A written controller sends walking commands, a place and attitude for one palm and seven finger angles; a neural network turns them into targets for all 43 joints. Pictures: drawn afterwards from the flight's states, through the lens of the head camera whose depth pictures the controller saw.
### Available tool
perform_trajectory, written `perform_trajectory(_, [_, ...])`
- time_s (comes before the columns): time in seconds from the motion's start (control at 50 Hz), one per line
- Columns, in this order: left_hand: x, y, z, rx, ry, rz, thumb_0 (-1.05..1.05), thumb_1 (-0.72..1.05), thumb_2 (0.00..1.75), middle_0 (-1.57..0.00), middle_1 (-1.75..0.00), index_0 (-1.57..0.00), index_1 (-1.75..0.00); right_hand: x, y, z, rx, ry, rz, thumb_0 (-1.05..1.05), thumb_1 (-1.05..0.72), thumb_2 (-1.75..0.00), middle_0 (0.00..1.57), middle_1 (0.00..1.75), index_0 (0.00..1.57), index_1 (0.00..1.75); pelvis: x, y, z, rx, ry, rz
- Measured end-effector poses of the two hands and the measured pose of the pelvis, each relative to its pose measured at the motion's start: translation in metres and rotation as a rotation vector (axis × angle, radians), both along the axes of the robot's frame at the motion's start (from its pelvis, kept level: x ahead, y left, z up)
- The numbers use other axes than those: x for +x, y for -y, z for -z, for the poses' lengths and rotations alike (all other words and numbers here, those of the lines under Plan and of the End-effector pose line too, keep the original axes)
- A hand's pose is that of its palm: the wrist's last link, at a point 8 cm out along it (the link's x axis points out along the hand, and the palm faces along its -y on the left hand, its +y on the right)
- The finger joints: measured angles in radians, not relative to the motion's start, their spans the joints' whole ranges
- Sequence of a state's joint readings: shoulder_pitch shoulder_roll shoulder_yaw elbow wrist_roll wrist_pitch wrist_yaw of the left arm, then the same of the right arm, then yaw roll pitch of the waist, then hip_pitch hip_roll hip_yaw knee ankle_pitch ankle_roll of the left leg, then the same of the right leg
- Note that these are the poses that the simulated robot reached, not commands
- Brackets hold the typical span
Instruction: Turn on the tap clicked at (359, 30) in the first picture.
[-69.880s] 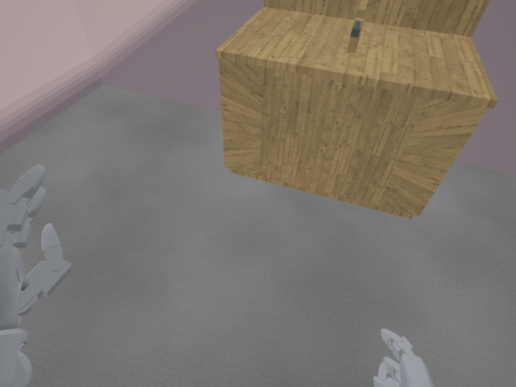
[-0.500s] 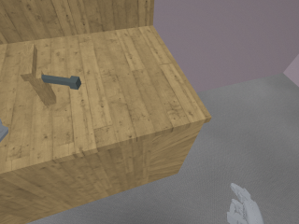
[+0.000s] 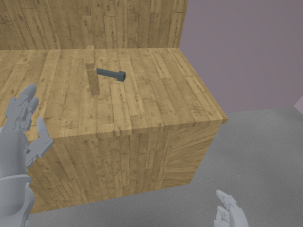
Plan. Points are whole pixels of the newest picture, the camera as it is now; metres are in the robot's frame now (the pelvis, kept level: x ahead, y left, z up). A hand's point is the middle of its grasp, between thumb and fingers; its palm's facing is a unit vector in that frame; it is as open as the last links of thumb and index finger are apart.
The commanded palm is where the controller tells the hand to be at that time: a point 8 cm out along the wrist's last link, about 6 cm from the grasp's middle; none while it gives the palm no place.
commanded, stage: come to a stop and stand still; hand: left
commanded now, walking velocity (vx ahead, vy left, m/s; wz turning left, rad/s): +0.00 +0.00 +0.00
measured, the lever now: (121, 76) +0.61 +0.18 +0.08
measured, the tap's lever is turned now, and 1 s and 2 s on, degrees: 64 64 64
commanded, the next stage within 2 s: look again from close up in 1.00 s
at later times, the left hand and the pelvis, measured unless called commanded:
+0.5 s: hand out of the picture +0.11 +0.27 +0.19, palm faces +0.32 -0.93 -0.16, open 7.4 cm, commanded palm +0.02 +0.31 +0.18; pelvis -0.16 +0.04 -0.04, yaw -4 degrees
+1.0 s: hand out of the picture +0.06 +0.23 +0.17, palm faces +0.19 -0.93 -0.32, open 7.4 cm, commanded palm +0.00 +0.29 +0.18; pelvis -0.21 +0.05 -0.03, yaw -11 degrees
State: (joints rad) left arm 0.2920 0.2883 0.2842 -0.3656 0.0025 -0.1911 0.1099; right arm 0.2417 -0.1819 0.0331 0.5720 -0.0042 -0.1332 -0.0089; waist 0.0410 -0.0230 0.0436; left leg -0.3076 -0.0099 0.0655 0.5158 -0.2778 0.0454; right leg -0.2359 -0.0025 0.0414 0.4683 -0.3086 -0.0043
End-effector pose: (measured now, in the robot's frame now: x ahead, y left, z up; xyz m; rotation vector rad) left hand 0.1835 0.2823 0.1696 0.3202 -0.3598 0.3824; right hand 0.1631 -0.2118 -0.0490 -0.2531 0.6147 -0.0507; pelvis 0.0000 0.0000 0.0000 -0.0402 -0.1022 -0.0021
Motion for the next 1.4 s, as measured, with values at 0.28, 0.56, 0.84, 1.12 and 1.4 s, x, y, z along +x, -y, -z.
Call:
perform_trajectory(0.28, [-0.141, -0.045, -0.013, 0.232, 0.21, -0.094, 0.01, 0.89, 0.9, -0.21, -0.3, -0.21, -0.3, -0.069, -0.009, 0.057, -0.05, -0.035, -0.041, 0.01, -0.9, -0.9, 0.2, 0.3, 0.21, 0.3, -0.088, -0.02, 0.062, 0.015, 0.02, -0.046])
perform_trajectory(0.56, [-0.126, -0.011, -0.028, 0.046, 0.157, 0.246, 0.02, 0.89, 0.9, -0.2, -0.3, -0.2, -0.3, -0.269, -0.034, 0.029, 0.07, -0.196, 0.256, 0.0, -0.91, -0.9, 0.2, 0.3, 0.21, 0.3, -0.168, -0.04, 0.007, -0.012, -0.049, 0.105])
perform_trajectory(0.84, [-0.155, -0.032, -0.005, 0.109, 0.037, 0.128, 0.01, 0.89, 0.9, -0.21, -0.3, -0.21, -0.31, -0.272, 0.02, 0.026, -0.04, -0.162, 0.296, 0.01, -0.91, -0.9, 0.2, 0.3, 0.2, 0.3, -0.197, -0.04, 0.013, -0.005, -0.041, 0.211])
perform_trajectory(1.12, [-0.181, -0.005, -0.056, 0.374, 0.044, 0.163, 0.01, 0.88, 0.9, -0.21, -0.3, -0.21, -0.31, -0.232, -0.035, 0.043, 0.146, -0.064, 0.136, 0.01, -0.91, -0.9, 0.2, 0.3, 0.21, 0.3, -0.207, -0.033, 0.013, 0.042, -0.046, 0.119])
perform_trajectory(1.4, [-0.153, -0.01, 0.018, 0.016, -0.166, 0.013, 0.02, 0.89, 0.9, -0.2, -0.3, -0.21, -0.3, -0.206, 0.004, 0.041, 0.001, -0.15, 0.127, 0.01, -0.91, -0.9, 0.2, 0.3, 0.21, 0.3, -0.183, -0.031, 0.004, 0.074, -0.068, 0.085])
